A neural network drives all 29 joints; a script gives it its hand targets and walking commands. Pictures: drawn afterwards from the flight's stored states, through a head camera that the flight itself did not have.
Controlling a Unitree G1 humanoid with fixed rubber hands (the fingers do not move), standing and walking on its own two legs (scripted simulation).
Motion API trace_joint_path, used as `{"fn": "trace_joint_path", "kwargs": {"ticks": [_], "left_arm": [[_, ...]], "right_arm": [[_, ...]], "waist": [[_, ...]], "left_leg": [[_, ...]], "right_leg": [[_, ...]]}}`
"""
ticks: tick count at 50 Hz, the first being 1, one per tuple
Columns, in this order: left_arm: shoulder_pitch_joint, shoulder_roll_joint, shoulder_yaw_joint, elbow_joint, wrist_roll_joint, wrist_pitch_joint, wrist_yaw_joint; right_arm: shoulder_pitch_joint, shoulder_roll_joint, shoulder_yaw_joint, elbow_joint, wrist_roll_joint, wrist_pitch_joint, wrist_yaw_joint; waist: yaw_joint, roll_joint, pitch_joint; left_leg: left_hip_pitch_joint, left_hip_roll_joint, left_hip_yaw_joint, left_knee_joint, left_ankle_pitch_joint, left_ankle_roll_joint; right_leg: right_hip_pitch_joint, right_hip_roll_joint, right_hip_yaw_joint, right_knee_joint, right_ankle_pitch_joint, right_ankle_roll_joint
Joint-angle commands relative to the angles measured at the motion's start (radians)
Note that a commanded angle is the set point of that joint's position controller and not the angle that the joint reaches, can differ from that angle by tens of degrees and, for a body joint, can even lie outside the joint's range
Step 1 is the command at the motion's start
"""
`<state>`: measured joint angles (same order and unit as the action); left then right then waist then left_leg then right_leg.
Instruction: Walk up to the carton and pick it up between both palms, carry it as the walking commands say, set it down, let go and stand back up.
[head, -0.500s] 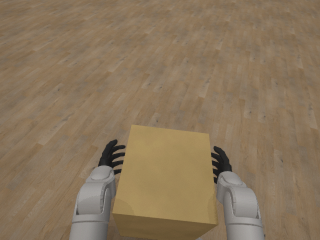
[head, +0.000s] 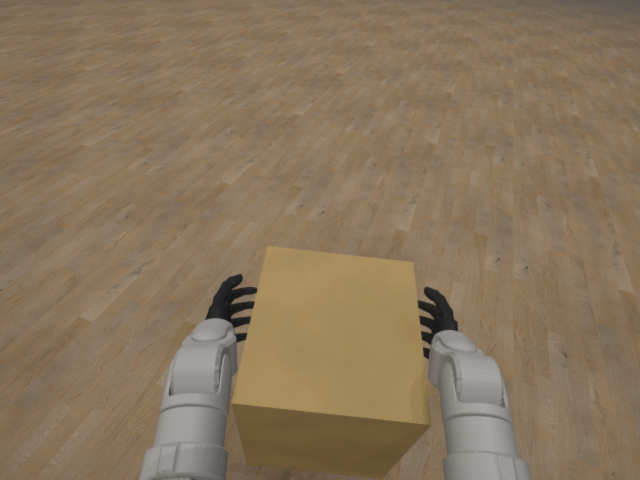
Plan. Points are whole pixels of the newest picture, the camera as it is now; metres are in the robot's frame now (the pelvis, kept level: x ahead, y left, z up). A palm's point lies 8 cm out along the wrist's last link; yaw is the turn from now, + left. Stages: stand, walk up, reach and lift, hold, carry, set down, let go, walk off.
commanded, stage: set down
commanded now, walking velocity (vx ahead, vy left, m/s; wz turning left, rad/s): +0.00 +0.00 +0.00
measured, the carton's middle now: (327, 367) +0.28 -0.01 -0.02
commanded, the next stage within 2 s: none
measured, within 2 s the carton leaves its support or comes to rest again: neither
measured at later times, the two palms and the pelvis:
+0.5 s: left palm (210, 336) +0.33 +0.17 -0.03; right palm (401, 341) +0.32 -0.12 -0.03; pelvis +0.02 +0.02 +0.00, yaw +1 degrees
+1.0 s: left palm (216, 366) +0.33 +0.17 -0.12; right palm (390, 369) +0.33 -0.12 -0.12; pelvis +0.00 +0.02 -0.05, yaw +0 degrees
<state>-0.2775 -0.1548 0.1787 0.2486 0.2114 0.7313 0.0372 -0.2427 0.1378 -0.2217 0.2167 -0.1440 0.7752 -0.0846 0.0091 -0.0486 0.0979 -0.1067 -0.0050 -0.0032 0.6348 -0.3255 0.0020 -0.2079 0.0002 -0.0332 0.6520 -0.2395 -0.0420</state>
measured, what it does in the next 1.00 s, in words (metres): stands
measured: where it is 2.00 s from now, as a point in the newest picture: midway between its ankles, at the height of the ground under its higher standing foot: outside the picture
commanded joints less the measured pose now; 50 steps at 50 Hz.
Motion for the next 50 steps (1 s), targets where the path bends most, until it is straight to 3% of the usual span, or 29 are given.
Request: {"fn": "trace_joint_path", "kwargs": {"ticks": [1, 2, 3, 6, 9, 10, 13, 14, 17, 19, 20, 21, 22, 23, 25, 28, 31, 32, 33, 34, 36, 38, 39, 40, 42, 44, 45, 47, 50], "left_arm": [[-0.760, -0.853, -0.332, 0.134, -0.144, -0.099, -0.245], [-0.738, -0.845, -0.307, 0.169, -0.107, -0.113, -0.254], [-0.827, -0.833, -0.318, 0.138, -0.118, -0.139, -0.264], [-0.831, -0.901, -0.337, 0.215, -0.122, -0.167, -0.273], [-0.833, -0.895, -0.267, 0.259, -0.087, -0.206, -0.272], [-0.898, -0.928, -0.301, 0.241, -0.123, -0.223, -0.279], [-0.771, -0.939, -0.291, 0.300, -0.079, -0.244, -0.262], [-0.781, -0.970, -0.310, 0.281, -0.086, -0.266, -0.258], [-0.756, -1.018, -0.365, 0.225, -0.109, -0.307, -0.242], [-0.731, -0.991, -0.364, 0.244, -0.095, -0.320, -0.235], [-0.660, -1.012, -0.359, 0.281, -0.082, -0.318, -0.224], [-0.636, -0.997, -0.383, 0.243, -0.076, -0.338, -0.220], [-0.580, -1.003, -0.383, 0.230, -0.075, -0.354, -0.206], [-0.636, -1.020, -0.423, 0.208, -0.098, -0.375, -0.204], [-0.561, -0.979, -0.444, 0.215, -0.094, -0.408, -0.189], [-0.512, -0.971, -0.436, 0.220, -0.079, -0.475, -0.161], [-0.450, -0.942, -0.448, 0.238, -0.051, -0.510, -0.137], [-0.471, -0.940, -0.451, 0.257, -0.061, -0.530, -0.142], [-0.471, -0.948, -0.479, 0.239, -0.079, -0.562, -0.126], [-0.430, -0.911, -0.440, 0.263, -0.055, -0.566, -0.121], [-0.453, -0.892, -0.437, 0.281, -0.038, -0.587, -0.099], [-0.418, -0.835, -0.435, 0.281, -0.023, -0.623, -0.083], [-0.361, -0.796, -0.425, 0.251, -0.010, -0.633, -0.060], [-0.413, -0.778, -0.430, 0.218, -0.037, -0.659, -0.045], [-0.357, -0.682, -0.407, 0.277, -0.032, -0.681, -0.022], [-0.434, -0.545, -0.431, 0.148, -0.057, -0.724, 0.013], [-0.373, -0.465, -0.386, 0.166, -0.049, -0.738, 0.038], [-0.325, -0.336, -0.363, 0.184, -0.060, -0.778, 0.076], [-0.376, -0.075, -0.314, 0.144, -0.116, -0.800, 0.139]], "right_arm": [[-0.776, 0.977, 0.505, 0.102, 0.151, -0.071, 0.241], [-0.885, 0.987, 0.535, 0.047, 0.175, -0.105, 0.248], [-0.913, 1.036, 0.505, 0.100, 0.172, -0.117, 0.250], [-0.833, 0.990, 0.448, 0.157, 0.113, -0.161, 0.250], [-0.872, 1.014, 0.437, 0.205, 0.094, -0.191, 0.257], [-0.883, 1.004, 0.428, 0.200, 0.104, -0.208, 0.260], [-0.833, 0.993, 0.430, 0.224, 0.093, -0.242, 0.270], [-0.836, 0.971, 0.420, 0.234, 0.072, -0.265, 0.276], [-0.871, 0.965, 0.498, 0.173, 0.110, -0.326, 0.284], [-0.757, 0.927, 0.419, 0.275, 0.057, -0.333, 0.282], [-0.729, 0.930, 0.439, 0.267, 0.055, -0.339, 0.288], [-0.714, 0.905, 0.469, 0.243, 0.078, -0.367, 0.292], [-0.722, 0.922, 0.506, 0.195, 0.078, -0.391, 0.295], [-0.689, 0.902, 0.460, 0.207, 0.057, -0.411, 0.287], [-0.648, 0.852, 0.476, 0.218, 0.051, -0.449, 0.281], [-0.625, 0.823, 0.496, 0.213, 0.035, -0.515, 0.275], [-0.548, 0.813, 0.494, 0.259, 0.026, -0.557, 0.268], [-0.555, 0.756, 0.465, 0.271, 0.003, -0.574, 0.258], [-0.580, 0.762, 0.504, 0.241, 0.025, -0.612, 0.257], [-0.609, 0.730, 0.520, 0.217, 0.031, -0.626, 0.240], [-0.543, 0.675, 0.455, 0.292, -0.005, -0.655, 0.231], [-0.514, 0.661, 0.451, 0.295, 0.000, -0.689, 0.211], [-0.478, 0.651, 0.496, 0.278, 0.031, -0.702, 0.209], [-0.507, 0.608, 0.461, 0.273, 0.025, -0.722, 0.197], [-0.570, 0.510, 0.487, 0.186, 0.044, -0.762, 0.154], [-0.473, 0.468, 0.439, 0.215, 0.035, -0.782, 0.107], [-0.472, 0.435, 0.467, 0.214, 0.057, -0.792, 0.076], [-0.399, 0.285, 0.418, 0.219, 0.044, -0.822, 0.026], [-0.420, 0.110, 0.377, 0.205, 0.078, -0.842, -0.037]], "waist": [[0.042, 0.050, -0.175], [0.105, 0.095, -0.212], [0.102, 0.062, -0.235], [-0.002, 0.123, -0.257], [0.034, 0.077, -0.237], [0.013, 0.130, -0.343], [0.031, 0.110, -0.318], [-0.003, 0.106, -0.345], [0.035, 0.160, -0.457], [-0.024, 0.144, -0.395], [-0.008, 0.131, -0.461], [0.019, 0.212, -0.502], [0.033, 0.153, -0.549], [-0.028, 0.161, -0.597], [-0.022, 0.201, -0.657], [-0.029, 0.136, -0.744], [-0.005, 0.185, -0.782], [-0.051, 0.188, -0.791], [-0.033, 0.181, -0.877], [-0.001, 0.159, -0.855], [-0.047, 0.197, -0.813], [-0.031, 0.201, -0.882], [0.021, 0.195, -0.940], [-0.018, 0.197, -0.941], [0.017, 0.166, -0.939], [-0.038, 0.137, -1.054], [0.026, 0.123, -1.059], [0.007, 0.138, -0.970], [0.041, 0.109, -0.837]], "left_leg": [[-0.332, -0.064, -0.068, -0.160, -0.187, 0.081], [-0.328, -0.080, -0.054, -0.129, -0.154, 0.077], [-0.323, -0.074, -0.062, -0.100, -0.155, 0.083], [-0.301, -0.066, -0.068, -0.104, -0.127, 0.066], [-0.352, -0.071, -0.070, -0.091, -0.163, 0.069], [-0.354, -0.067, -0.074, -0.089, -0.172, 0.066], [-0.375, -0.064, -0.084, -0.107, -0.102, 0.059], [-0.345, -0.062, -0.100, -0.104, -0.086, 0.054], [-0.326, -0.072, -0.085, -0.064, 0.048, 0.027], [-0.351, -0.070, -0.099, -0.074, 0.046, 0.025], [-0.314, -0.062, -0.104, -0.071, 0.113, 0.021], [-0.321, -0.076, -0.098, -0.055, 0.195, 0.005], [-0.300, -0.071, -0.108, -0.040, 0.287, 0.009], [-0.300, -0.074, -0.117, -0.024, 0.272, 0.004], [-0.294, -0.074, -0.125, 0.010, 0.391, -0.012], [-0.290, -0.085, -0.121, 0.063, 0.482, -0.011], [-0.285, -0.093, -0.126, 0.064, 0.519, -0.026], [-0.333, -0.092, -0.124, 0.083, 0.516, -0.027], [-0.284, -0.094, -0.129, 0.100, 0.579, -0.031], [-0.358, -0.104, -0.104, 0.135, 0.539, -0.023], [-0.402, -0.101, -0.112, 0.136, 0.528, -0.038], [-0.434, -0.110, -0.090, 0.156, 0.522, -0.035], [-0.352, -0.105, -0.089, 0.168, 0.587, -0.032], [-0.381, -0.104, -0.094, 0.179, 0.534, -0.042], [-0.506, -0.107, -0.076, 0.207, 0.474, -0.023], [-0.474, -0.116, -0.059, 0.219, 0.439, -0.022], [-0.502, -0.115, -0.045, 0.231, 0.399, -0.008], [-0.565, -0.116, -0.046, 0.228, 0.352, -0.010], [-0.616, -0.104, -0.014, 0.210, 0.133, 0.005]], "right_leg": [[0.237, 0.044, 0.205, -0.219, -0.350, 0.014], [0.241, 0.029, 0.229, -0.217, -0.353, 0.009], [0.231, 0.022, 0.231, -0.209, -0.385, 0.015], [0.212, 0.019, 0.225, -0.182, -0.278, -0.001], [0.208, 0.040, 0.202, -0.155, -0.306, 0.007], [0.233, 0.038, 0.220, -0.143, -0.298, -0.009], [0.201, 0.050, 0.187, -0.119, -0.151, -0.003], [0.163, 0.067, 0.161, -0.091, -0.119, -0.011], [0.158, 0.063, 0.168, -0.066, 0.022, -0.012], [0.094, 0.076, 0.137, -0.052, 0.060, -0.013], [0.081, 0.086, 0.132, -0.043, 0.125, -0.016], [0.099, 0.081, 0.139, -0.033, 0.210, -0.022], [0.102, 0.098, 0.133, -0.005, 0.277, -0.011], [0.079, 0.091, 0.137, -0.003, 0.274, -0.022], [0.036, 0.095, 0.134, 0.027, 0.328, -0.012], [-0.040, 0.119, 0.127, 0.069, 0.369, -0.007], [-0.087, 0.130, 0.119, 0.078, 0.369, -0.009], [-0.131, 0.132, 0.113, 0.094, 0.376, -0.010], [-0.172, 0.138, 0.110, 0.114, 0.398, -0.010], [-0.152, 0.136, 0.114, 0.135, 0.414, -0.004], [-0.246, 0.145, 0.108, 0.159, 0.367, -0.010], [-0.271, 0.144, 0.102, 0.183, 0.394, 0.000], [-0.293, 0.153, 0.100, 0.200, 0.403, 0.007], [-0.323, 0.150, 0.090, 0.207, 0.363, 0.009], [-0.279, 0.137, 0.103, 0.243, 0.390, 0.011], [-0.287, 0.144, 0.056, 0.272, 0.383, 0.029], [-0.259, 0.123, 0.091, 0.251, 0.360, 0.031], [-0.296, 0.123, 0.082, 0.267, 0.339, 0.029], [-0.315, 0.113, 0.071, 0.249, 0.135, 0.026]]}}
